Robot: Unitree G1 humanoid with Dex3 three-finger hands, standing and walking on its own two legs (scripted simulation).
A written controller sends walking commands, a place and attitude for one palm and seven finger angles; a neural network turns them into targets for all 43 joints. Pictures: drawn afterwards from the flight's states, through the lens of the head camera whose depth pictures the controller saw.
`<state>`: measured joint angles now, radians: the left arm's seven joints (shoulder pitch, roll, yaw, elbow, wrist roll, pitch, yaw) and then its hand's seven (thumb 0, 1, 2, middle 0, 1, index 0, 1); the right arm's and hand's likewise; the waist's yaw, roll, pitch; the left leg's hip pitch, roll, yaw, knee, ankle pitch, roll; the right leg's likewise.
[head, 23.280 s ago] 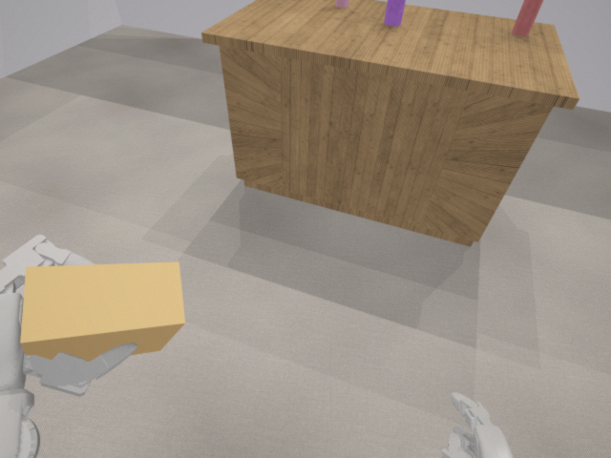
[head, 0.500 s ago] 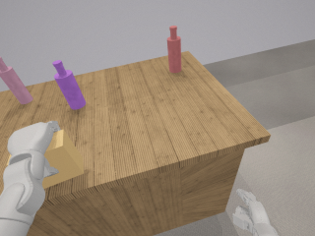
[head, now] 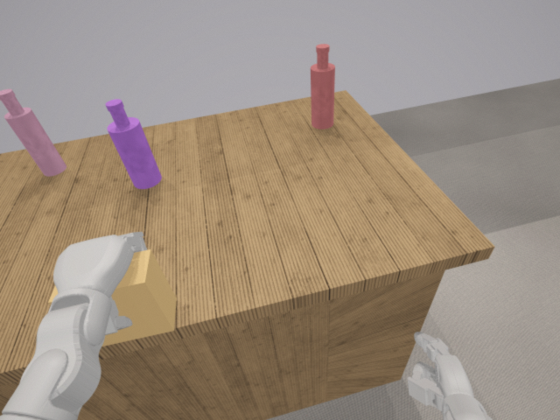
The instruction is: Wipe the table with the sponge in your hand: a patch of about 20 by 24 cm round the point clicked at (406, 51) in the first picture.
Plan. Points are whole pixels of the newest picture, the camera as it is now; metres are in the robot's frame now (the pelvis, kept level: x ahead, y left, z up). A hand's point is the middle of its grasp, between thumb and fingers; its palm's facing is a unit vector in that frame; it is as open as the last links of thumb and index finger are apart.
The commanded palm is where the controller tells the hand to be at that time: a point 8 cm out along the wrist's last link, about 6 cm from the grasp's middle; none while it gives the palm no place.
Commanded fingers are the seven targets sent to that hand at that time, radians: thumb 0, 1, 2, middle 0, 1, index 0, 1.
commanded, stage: lower the sponge onto the table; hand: left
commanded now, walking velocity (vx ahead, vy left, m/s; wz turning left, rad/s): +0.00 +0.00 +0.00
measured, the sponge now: (126, 307) +0.23 +0.29 +0.04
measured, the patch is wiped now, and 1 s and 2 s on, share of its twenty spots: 0.05 0.15 0.35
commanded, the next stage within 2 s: wipe forward along the first lane in 0.34 s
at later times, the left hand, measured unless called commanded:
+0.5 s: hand (120, 282) +0.25 +0.29 +0.09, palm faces +0.00 -0.06 -1.00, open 10.0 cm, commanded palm +0.23 +0.28 +0.14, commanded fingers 0.00 0.10 1.30 -1.20 -1.60 -1.20 -1.60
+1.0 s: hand (125, 255) +0.30 +0.30 +0.09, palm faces -0.10 -0.02 -0.99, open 10.0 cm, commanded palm +0.29 +0.30 +0.12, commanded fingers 0.00 0.10 1.30 -1.20 -1.60 -1.20 -1.60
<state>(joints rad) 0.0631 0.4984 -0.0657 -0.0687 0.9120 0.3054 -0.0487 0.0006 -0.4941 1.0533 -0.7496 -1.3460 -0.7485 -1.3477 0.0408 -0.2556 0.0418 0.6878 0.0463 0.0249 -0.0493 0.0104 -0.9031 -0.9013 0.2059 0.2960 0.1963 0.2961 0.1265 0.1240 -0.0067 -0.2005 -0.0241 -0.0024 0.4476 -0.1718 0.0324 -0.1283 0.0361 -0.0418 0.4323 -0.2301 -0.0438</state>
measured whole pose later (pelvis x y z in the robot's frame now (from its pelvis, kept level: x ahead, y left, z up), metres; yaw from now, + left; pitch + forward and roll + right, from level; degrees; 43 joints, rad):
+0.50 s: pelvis +0.00 -0.01 +0.00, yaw +0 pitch -3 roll +0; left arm 0.04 0.50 -0.02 0.03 0.91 0.27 -0.01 0.00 -0.50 1.06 -0.75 -1.35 -0.75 -1.35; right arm 0.08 -0.27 0.03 0.71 0.05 0.03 -0.06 0.01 -0.90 -0.90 0.21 0.30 0.20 0.30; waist 0.11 0.12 -0.02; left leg -0.22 -0.01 -0.01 0.46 -0.18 0.01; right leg -0.14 0.05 -0.05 0.44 -0.24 -0.06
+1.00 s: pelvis +0.00 -0.03 -0.01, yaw +0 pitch +1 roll +0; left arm -0.26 0.59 0.03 0.44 0.92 0.14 -0.06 0.01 -0.54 1.08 -0.80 -1.31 -0.79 -1.32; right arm 0.16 -0.31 0.00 0.72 0.07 0.05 -0.09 0.01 -0.90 -0.90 0.21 0.30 0.20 0.30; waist 0.08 0.12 -0.04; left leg -0.36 0.01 -0.04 0.55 -0.21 0.02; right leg -0.28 0.08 -0.07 0.53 -0.26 -0.09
